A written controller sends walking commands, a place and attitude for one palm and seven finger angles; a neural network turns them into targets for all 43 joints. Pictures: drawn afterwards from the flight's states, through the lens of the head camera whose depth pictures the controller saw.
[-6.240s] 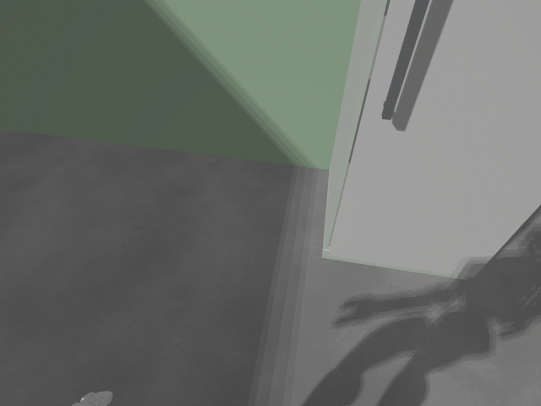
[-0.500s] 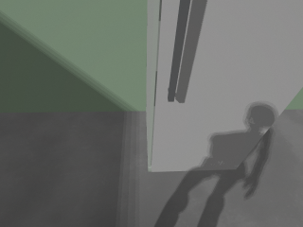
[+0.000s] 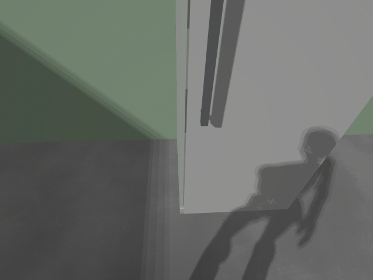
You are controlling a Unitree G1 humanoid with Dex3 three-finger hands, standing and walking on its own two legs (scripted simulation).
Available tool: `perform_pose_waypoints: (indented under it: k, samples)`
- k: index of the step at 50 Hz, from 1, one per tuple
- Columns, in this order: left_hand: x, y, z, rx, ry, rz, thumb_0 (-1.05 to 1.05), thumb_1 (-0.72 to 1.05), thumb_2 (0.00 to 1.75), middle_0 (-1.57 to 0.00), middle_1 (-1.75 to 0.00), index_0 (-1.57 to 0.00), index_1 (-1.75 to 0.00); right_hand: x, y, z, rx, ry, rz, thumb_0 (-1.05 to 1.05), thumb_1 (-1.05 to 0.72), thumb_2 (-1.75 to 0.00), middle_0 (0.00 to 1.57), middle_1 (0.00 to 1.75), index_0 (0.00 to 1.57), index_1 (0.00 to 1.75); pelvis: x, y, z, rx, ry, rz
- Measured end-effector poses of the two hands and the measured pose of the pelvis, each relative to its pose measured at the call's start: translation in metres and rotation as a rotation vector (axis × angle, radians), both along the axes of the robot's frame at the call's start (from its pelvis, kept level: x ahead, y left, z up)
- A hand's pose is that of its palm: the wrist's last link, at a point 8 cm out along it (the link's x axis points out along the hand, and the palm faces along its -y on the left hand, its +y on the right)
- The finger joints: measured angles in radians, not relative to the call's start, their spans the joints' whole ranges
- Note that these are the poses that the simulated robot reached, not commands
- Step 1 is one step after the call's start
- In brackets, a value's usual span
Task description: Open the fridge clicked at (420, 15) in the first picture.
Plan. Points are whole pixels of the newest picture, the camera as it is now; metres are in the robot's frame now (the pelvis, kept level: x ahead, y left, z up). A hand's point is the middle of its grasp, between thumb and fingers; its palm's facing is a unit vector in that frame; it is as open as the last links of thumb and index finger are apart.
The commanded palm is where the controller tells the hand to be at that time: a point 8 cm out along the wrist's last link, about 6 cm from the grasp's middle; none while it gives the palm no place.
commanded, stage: look again from close up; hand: left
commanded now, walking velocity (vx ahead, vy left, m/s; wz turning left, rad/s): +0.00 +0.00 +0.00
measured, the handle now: (211, 37) +0.56 -0.02 +0.27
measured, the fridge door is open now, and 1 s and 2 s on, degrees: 0 0 0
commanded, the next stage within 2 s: shuffle to correct the standing spot in 0.98 s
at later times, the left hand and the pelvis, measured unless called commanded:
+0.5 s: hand out of the picture -0.01 +0.16 -0.18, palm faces +0.04 -0.99 -0.16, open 7.4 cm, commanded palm none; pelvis +0.01 +0.00 +0.00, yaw +0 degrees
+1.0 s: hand out of the picture +0.01 +0.16 -0.17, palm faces +0.04 -0.99 -0.17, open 7.4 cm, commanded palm none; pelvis +0.02 +0.00 +0.00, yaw +0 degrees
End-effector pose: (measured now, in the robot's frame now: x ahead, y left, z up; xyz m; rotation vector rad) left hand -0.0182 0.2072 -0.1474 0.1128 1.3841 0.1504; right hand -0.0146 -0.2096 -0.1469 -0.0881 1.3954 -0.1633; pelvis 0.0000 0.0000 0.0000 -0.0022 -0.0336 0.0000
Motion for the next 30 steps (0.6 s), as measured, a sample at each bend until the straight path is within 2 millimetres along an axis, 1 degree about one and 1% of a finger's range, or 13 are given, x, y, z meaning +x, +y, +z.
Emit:
perform_pose_waypoints:
  k: [8, 14, 22, 30]
  samples:
    - [-0.002, 0.002, 0.000, 0.001, 0.016, 0.002, 0.01, 0.91, 0.90, -0.20, -0.30, -0.20, -0.30, -0.005, 0.001, 0.001, -0.001, 0.023, -0.001, 0.00, -0.91, -0.90, 0.20, 0.30, 0.20, 0.30, 0.001, 0.001, 0.000, 0.000, 0.008, 0.000]
    - [-0.004, 0.002, 0.001, -0.001, 0.033, 0.006, 0.01, 0.91, 0.90, -0.20, -0.30, -0.20, -0.30, -0.005, 0.002, 0.001, -0.001, 0.035, 0.001, 0.00, -0.91, -0.90, 0.20, 0.30, 0.20, 0.30, 0.003, 0.002, 0.001, 0.000, 0.012, 0.001]
    - [-0.002, 0.000, 0.002, -0.004, 0.043, 0.010, 0.01, 0.91, 0.90, -0.20, -0.30, -0.20, -0.30, 0.005, 0.003, 0.001, 0.000, 0.023, 0.005, 0.00, -0.91, -0.90, 0.20, 0.30, 0.20, 0.30, 0.008, 0.002, 0.001, 0.001, 0.013, 0.000]
    - [0.006, -0.002, 0.002, -0.007, 0.030, 0.007, 0.01, 0.91, 0.90, -0.20, -0.30, -0.20, -0.30, 0.016, -0.001, 0.001, -0.007, 0.005, 0.010, 0.01, -0.92, -0.90, 0.20, 0.30, 0.20, 0.30, 0.012, 0.001, 0.001, 0.001, 0.008, -0.003]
